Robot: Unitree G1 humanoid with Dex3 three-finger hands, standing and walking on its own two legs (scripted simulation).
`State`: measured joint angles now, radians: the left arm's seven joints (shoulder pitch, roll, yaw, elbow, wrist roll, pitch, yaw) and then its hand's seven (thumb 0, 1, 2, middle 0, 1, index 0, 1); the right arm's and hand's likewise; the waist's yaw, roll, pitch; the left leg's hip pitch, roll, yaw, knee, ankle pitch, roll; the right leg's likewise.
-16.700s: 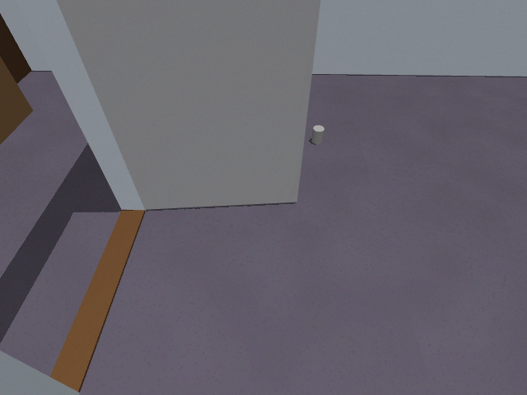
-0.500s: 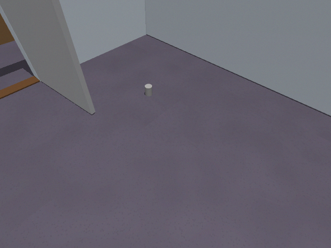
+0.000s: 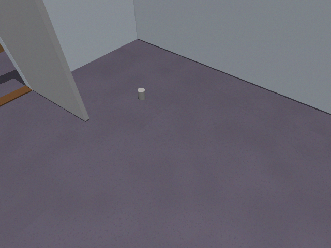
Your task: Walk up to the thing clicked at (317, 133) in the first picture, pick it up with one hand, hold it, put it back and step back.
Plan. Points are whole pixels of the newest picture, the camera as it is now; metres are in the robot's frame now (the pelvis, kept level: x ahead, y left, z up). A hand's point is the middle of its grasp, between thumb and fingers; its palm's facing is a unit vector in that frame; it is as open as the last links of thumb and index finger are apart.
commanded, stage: stand
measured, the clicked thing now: (141, 94) +1.54 +0.23 -0.73
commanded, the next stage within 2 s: none
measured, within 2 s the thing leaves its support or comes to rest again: neither
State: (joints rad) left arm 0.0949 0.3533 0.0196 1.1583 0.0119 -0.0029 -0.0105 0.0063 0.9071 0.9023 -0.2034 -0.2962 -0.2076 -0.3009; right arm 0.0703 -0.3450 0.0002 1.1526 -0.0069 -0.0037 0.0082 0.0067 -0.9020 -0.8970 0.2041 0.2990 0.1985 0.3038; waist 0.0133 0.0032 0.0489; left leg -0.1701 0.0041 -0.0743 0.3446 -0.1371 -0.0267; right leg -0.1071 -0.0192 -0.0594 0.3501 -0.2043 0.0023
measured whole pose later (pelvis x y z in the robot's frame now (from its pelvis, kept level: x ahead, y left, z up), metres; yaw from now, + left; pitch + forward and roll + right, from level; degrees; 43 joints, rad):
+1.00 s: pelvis +0.02 -0.01 +0.00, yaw -1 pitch -2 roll +0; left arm 0.10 0.35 0.02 1.14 0.01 0.00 -0.01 0.01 0.91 0.90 -0.20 -0.30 -0.21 -0.30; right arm 0.08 -0.35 0.02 1.14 0.00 -0.01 0.00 0.01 -0.90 -0.90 0.20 0.30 0.20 0.30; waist 0.01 0.01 0.05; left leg -0.14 0.02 -0.07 0.32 -0.15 -0.04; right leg -0.08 0.00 -0.05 0.32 -0.21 -0.01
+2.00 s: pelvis +0.02 -0.01 +0.00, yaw -1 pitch -1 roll +0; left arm 0.11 0.35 0.01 1.13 0.01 0.00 -0.01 0.01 0.91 0.90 -0.20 -0.30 -0.21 -0.30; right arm 0.11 -0.36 0.02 1.14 -0.01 -0.01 0.00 0.01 -0.90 -0.90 0.20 0.30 0.20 0.30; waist 0.01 0.00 0.05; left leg -0.13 0.02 -0.06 0.32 -0.16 -0.04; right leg -0.07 -0.01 -0.05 0.32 -0.22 -0.01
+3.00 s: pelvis +0.38 +0.00 -0.01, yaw +0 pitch -2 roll +0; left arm 0.30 0.38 0.05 0.88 0.01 -0.09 -0.06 0.00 0.90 0.90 -0.21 -0.30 -0.21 -0.30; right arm 0.23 -0.43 -0.06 0.90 -0.01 -0.05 0.07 0.01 -0.90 -0.90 0.20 0.30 0.20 0.30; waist 0.04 0.06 0.06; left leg -0.49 0.07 -0.01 0.97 -0.30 0.01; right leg -0.17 -0.03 -0.10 0.47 -0.27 -0.03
